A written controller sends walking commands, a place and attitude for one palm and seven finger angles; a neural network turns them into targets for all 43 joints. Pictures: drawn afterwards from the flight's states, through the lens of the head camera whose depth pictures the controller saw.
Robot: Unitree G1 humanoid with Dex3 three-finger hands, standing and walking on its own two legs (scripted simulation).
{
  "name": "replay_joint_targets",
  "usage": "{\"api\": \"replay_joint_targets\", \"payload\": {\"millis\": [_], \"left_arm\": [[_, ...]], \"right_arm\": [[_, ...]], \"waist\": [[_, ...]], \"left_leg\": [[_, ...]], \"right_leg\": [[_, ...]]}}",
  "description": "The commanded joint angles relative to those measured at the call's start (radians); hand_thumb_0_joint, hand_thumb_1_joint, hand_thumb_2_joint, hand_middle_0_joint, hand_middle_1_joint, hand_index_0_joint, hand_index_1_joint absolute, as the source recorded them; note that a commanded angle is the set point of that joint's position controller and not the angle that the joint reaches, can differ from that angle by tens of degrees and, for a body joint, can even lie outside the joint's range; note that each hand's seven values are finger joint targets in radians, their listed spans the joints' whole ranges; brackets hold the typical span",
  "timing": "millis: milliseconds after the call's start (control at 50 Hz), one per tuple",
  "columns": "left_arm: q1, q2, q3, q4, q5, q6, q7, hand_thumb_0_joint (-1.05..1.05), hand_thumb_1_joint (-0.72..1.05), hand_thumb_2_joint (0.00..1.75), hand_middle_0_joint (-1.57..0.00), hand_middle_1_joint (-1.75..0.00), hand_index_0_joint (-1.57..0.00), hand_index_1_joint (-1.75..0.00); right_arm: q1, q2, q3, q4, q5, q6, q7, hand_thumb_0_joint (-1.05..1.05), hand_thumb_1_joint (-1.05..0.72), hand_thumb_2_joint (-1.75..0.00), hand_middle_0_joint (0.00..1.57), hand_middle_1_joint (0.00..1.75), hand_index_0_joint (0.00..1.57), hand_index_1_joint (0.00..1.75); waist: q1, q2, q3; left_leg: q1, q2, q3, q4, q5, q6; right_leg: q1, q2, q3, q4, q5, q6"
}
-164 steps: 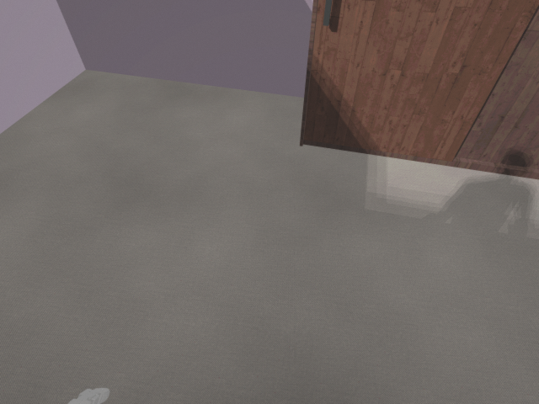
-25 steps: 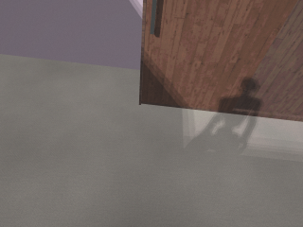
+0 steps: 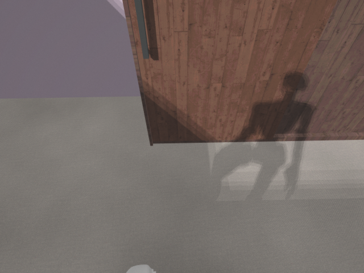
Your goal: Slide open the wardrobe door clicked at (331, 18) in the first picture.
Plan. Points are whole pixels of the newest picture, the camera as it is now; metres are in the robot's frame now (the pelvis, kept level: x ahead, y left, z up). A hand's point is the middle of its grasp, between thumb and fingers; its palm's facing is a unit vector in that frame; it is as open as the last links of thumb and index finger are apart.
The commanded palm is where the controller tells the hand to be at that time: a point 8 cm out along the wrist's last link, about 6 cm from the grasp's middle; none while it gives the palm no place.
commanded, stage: walk to a spot facing it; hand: left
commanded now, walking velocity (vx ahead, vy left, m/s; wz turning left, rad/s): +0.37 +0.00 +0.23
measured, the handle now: (142, 23) +1.01 +0.21 +0.09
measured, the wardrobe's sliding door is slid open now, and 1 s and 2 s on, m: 0.00 0.00 0.00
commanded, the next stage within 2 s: take the last steps up to it in 0.22 s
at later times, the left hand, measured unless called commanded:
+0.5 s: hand (93, 262) +0.18 +0.25 -0.17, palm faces +0.13 -0.98 -0.16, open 7.4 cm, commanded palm none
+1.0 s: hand (129, 183) +0.40 +0.19 -0.15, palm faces +0.09 -0.97 -0.22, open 7.2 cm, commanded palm none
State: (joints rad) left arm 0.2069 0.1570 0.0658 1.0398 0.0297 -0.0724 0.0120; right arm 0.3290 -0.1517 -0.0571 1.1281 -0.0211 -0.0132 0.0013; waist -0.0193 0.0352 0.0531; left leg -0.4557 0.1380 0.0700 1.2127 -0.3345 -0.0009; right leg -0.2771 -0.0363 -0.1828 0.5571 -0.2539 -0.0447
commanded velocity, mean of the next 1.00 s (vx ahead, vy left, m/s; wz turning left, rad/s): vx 0.29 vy -0.02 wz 0.01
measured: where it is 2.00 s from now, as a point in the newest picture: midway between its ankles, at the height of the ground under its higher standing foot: (180, 213)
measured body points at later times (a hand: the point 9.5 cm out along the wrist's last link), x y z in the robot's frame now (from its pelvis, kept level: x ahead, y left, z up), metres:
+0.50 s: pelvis +0.19 +0.07 +0.01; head +0.20 +0.09 +0.46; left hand +0.17 +0.30 -0.16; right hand +0.26 -0.17 -0.13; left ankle +0.24 +0.14 -0.73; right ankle +0.19 -0.08 -0.64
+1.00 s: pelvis +0.34 +0.01 +0.01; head +0.35 -0.01 +0.46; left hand +0.40 +0.24 -0.13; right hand +0.30 -0.21 -0.16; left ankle +0.30 +0.13 -0.66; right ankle +0.35 -0.09 -0.73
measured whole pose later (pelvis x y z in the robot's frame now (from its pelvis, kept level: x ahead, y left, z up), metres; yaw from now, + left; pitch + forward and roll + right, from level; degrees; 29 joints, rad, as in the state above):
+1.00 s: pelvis +0.34 +0.01 +0.01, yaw +2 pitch -1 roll +0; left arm 0.22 0.15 0.06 1.04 0.02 -0.07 0.02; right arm 0.36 -0.14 -0.06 1.14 -0.02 0.00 0.00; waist -0.01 0.04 0.03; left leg -0.42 0.11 0.09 1.06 -0.36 -0.01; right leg -0.21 -0.02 -0.17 0.47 -0.25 -0.04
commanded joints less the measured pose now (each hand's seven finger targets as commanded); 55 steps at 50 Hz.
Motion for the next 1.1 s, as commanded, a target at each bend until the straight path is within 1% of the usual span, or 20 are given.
{"api": "replay_joint_targets", "payload": {"millis": [0, 180, 200, 240, 260, 280, 300, 340, 400, 580, 700, 780, 800, 820, 840, 860, 900, 920, 980, 1080], "left_arm": [[0.114, 0.11, 0.005, 0.012, 0.003, -0.017, 0.005, 0.0, 0.9, 0.9, -0.2, -0.3, -0.2, -0.3], [0.172, 0.16, 0.004, 0.046, -0.002, -0.014, 0.004, 0.0, 0.9, 0.9, -0.2, -0.3, -0.2, -0.3], [0.176, 0.162, 0.007, 0.048, -0.001, -0.011, 0.004, 0.0, 0.9, 0.9, -0.2, -0.3, -0.2, -0.3], [0.169, 0.155, 0.006, 0.046, -0.008, -0.004, 0.004, 0.0, 0.9, 0.9, -0.2, -0.3, -0.2, -0.3], [0.221, 0.107, 0.003, 0.031, -0.018, 0.001, -0.004, 0.0, 0.9, 0.9, -0.2, -0.3, -0.2, -0.3], [0.203, 0.084, -0.008, -0.006, -0.021, 0.0, -0.011, 0.0, 0.9, 0.9, -0.2, -0.3, -0.2, -0.3], [0.145, 0.1, -0.009, -0.021, -0.015, 0.01, 0.0, 0.0, 0.9, 0.9, -0.2, -0.3, -0.2, -0.3], [0.097, 0.082, -0.006, -0.004, -0.011, 0.012, -0.009, 0.0, 0.9, 0.9, -0.2, -0.3, -0.2, -0.3], [0.176, 0.043, -0.01, 0.04, -0.002, 0.04, -0.017, 0.0, 0.9, 0.9, -0.2, -0.3, -0.2, -0.3], [0.044, 0.042, 0.001, -0.019, 0.002, 0.073, -0.024, 0.0, 0.9, 0.9, -0.2, -0.3, -0.2, -0.3], [-0.079, 0.036, -0.001, -0.061, 0.0, 0.059, -0.027, 0.0, 0.9, 0.9, -0.2, -0.3, -0.2, -0.3], [0.021, 0.036, 0.003, -0.026, 0.0, 0.041, -0.024, 0.0, 0.9, 0.9, -0.2, -0.3, -0.2, -0.3], [0.104, 0.07, 0.009, 0.004, 0.001, 0.032, -0.019, 0.0, 0.9, 0.9, -0.2, -0.3, -0.2, -0.3], [0.228, 0.145, 0.023, 0.043, 0.005, 0.018, -0.01, 0.0, 0.9, 0.9, -0.2, -0.3, -0.2, -0.3], [0.33, 0.238, 0.039, 0.063, -0.003, 0.015, -0.003, 0.0, 0.9, 0.9, -0.2, -0.3, -0.2, -0.3], [0.331, 0.233, 0.038, 0.066, -0.013, 0.011, 0.004, 0.0, 0.9, 0.9, -0.2, -0.3, -0.2, -0.3], [0.205, 0.143, 0.022, 0.039, -0.012, 0.013, 0.011, 0.0, 0.9, 0.9, -0.2, -0.3, -0.2, -0.3], [0.167, 0.103, 0.014, 0.022, -0.007, 0.009, 0.012, 0.0, 0.9, 0.9, -0.2, -0.3, -0.2, -0.3], [0.151, 0.081, -0.002, 0.021, -0.004, -0.008, 0.011, 0.0, 0.9, 0.9, -0.2, -0.3, -0.2, -0.3], [0.183, 0.108, -0.008, 0.047, -0.006, -0.016, 0.006, 0.0, 0.9, 0.9, -0.2, -0.3, -0.2, -0.3]], "right_arm": [[0.011, -0.011, -0.009, -0.078, -0.006, -0.01, 0.015, 0.0, -0.9, -0.9, 0.2, 0.3, 0.2, 0.3], [-0.185, -0.053, -0.003, -0.172, 0.001, -0.028, 0.04, 0.0, -0.9, -0.9, 0.2, 0.3, 0.2, 0.3], [-0.166, -0.062, -0.006, -0.171, 0.0, -0.032, 0.037, 0.0, -0.9, -0.9, 0.2, 0.3, 0.2, 0.3], [0.032, -0.119, -0.019, -0.113, -0.01, -0.043, 0.024, 0.0, -0.9, -0.9, 0.2, 0.3, 0.2, 0.3], [0.159, -0.229, -0.043, -0.087, -0.023, -0.051, 0.01, 0.0, -0.9, -0.9, 0.2, 0.3, 0.2, 0.3], [0.228, -0.305, -0.052, -0.075, -0.01, -0.041, -0.002, 0.0, -0.9, -0.9, 0.2, 0.3, 0.2, 0.3], [0.184, -0.291, -0.045, -0.077, -0.002, -0.035, -0.014, 0.0, -0.9, -0.9, 0.2, 0.3, 0.2, 0.3], [0.037, -0.193, -0.02, -0.115, -0.001, -0.047, -0.021, 0.0, -0.9, -0.9, 0.2, 0.3, 0.2, 0.3], [-0.037, -0.127, -0.001, -0.114, 0.003, -0.064, -0.021, 0.0, -0.9, -0.9, 0.2, 0.3, 0.2, 0.3], [0.045, -0.124, -0.017, -0.074, -0.001, -0.057, -0.024, 0.0, -0.9, -0.9, 0.2, 0.3, 0.2, 0.3], [0.117, -0.122, -0.024, -0.034, -0.011, -0.048, -0.022, 0.0, -0.9, -0.9, 0.2, 0.3, 0.2, 0.3], [0.1, -0.117, -0.021, -0.024, -0.011, -0.038, -0.022, 0.0, -0.9, -0.9, 0.2, 0.3, 0.2, 0.3], [0.092, -0.1, -0.018, -0.022, -0.005, -0.039, -0.018, 0.0, -0.9, -0.9, 0.2, 0.3, 0.2, 0.3], [0.078, -0.058, -0.007, -0.039, 0.007, -0.046, -0.01, 0.0, -0.9, -0.9, 0.2, 0.3, 0.2, 0.3], [0.027, -0.027, 0.008, -0.084, 0.007, -0.046, -0.003, 0.0, -0.9, -0.9, 0.2, 0.3, 0.2, 0.3], [0.0, -0.068, 0.001, -0.094, 0.003, -0.038, -0.004, 0.0, -0.9, -0.9, 0.2, 0.3, 0.2, 0.3], [-0.049, -0.06, -0.012, -0.093, 0.0, -0.033, -0.002, 0.0, -0.9, -0.9, 0.2, 0.3, 0.2, 0.3], [-0.045, -0.04, -0.01, -0.085, -0.006, -0.028, 0.002, 0.0, -0.9, -0.9, 0.2, 0.3, 0.2, 0.3], [0.001, -0.02, -0.008, -0.072, -0.008, -0.011, 0.006, 0.0, -0.9, -0.9, 0.2, 0.3, 0.2, 0.3], [-0.108, -0.027, -0.002, -0.123, -0.003, -0.01, 0.023, 0.0, -0.9, -0.9, 0.2, 0.3, 0.2, 0.3]], "waist": [[-0.004, -0.139, 0.022], [0.03, -0.113, 0.072], [0.019, -0.082, 0.064], [-0.07, 0.006, -0.031], [-0.097, 0.226, -0.156], [-0.105, 0.357, -0.195], [-0.094, 0.272, -0.188], [-0.043, 0.099, -0.058], [0.028, 0.072, -0.044], [0.006, 0.046, 0.037], [-0.032, 0.049, 0.067], [0.017, 0.033, -0.004], [0.057, -0.034, -0.043], [0.108, -0.185, -0.107], [0.134, -0.347, -0.103], [0.136, -0.299, -0.124], [0.087, -0.136, -0.005], [0.061, -0.102, 0.023], [0.016, -0.124, 0.019], [0.027, -0.151, 0.042]], "left_leg": [[-0.105, 0.042, -0.01, -0.148, 0.084, -0.023], [-0.021, -0.013, 0.058, -0.534, 0.14, 0.01], [0.038, -0.024, 0.065, -0.571, 0.132, 0.017], [0.337, -0.067, 0.074, -0.691, 0.17, 0.036], [0.557, 0.132, -0.213, -0.784, 0.198, 0.109], [0.632, 0.306, -0.481, -0.912, 0.266, 0.2], [0.565, 0.323, -0.488, -0.937, 0.213, 0.203], [0.377, 0.259, -0.328, -0.954, 0.234, 0.176], [0.232, 0.165, -0.123, -1.004, 0.219, 0.115], [0.296, 0.177, -0.099, -1.096, 0.039, 0.151], [0.338, 0.199, -0.089, -1.054, 0.072, 0.158], [0.305, 0.148, -0.027, -0.897, 0.096, 0.104], [0.233, 0.099, 0.023, -0.759, 0.121, 0.072], [0.047, 0.02, 0.12, -0.526, 0.04, 0.027], [-0.18, -0.084, 0.131, -0.263, -0.251, -0.004], [-0.206, -0.052, 0.014, -0.126, -0.238, 0.004], [-0.224, 0.01, -0.038, -0.049, -0.081, 0.006], [-0.192, 0.02, -0.038, -0.075, -0.018, -0.003], [-0.131, 0.015, -0.012, -0.163, 0.038, -0.03], [-0.106, -0.004, 0.024, -0.376, 0.113, -0.038]], "right_leg": [[0.007, -0.269, 0.192, -0.384, 0.052, -0.092], [0.157, -0.287, 0.11, -0.334, 0.167, -0.074], [0.155, -0.285, 0.101, -0.285, 0.21, -0.067], [0.089, -0.207, 0.008, 0.018, 0.345, -0.023], [-0.085, -0.088, -0.04, 0.318, 0.107, 0.034], [-0.259, 0.015, 0.006, 0.587, -0.343, 0.052], [-0.302, -0.019, 0.113, 0.716, -0.337, 0.038], [-0.329, -0.09, 0.154, 0.74, -0.18, 0.047], [-0.209, -0.108, 0.147, 0.628, -0.062, 0.063], [-0.298, -0.116, 0.136, 0.366, 0.037, 0.081], [-0.232, -0.09, 0.098, 0.141, -0.031, 0.067], [0.011, -0.022, 0.035, -0.066, 0.027, 0.05], [0.172, -0.032, 0.066, -0.14, 0.06, 0.03], [0.377, -0.206, 0.269, -0.195, 0.009, -0.034], [0.48, -0.382, 0.55, -0.288, 0.08, -0.133], [0.417, -0.407, 0.59, -0.335, 0.015, -0.164], [0.252, -0.364, 0.476, -0.377, -0.113, -0.147], [0.184, -0.318, 0.391, -0.378, -0.033, -0.121], [0.129, -0.27, 0.25, -0.369, 0.183, -0.106], [0.138, -0.242, 0.194, -0.369, 0.26, -0.102]]}}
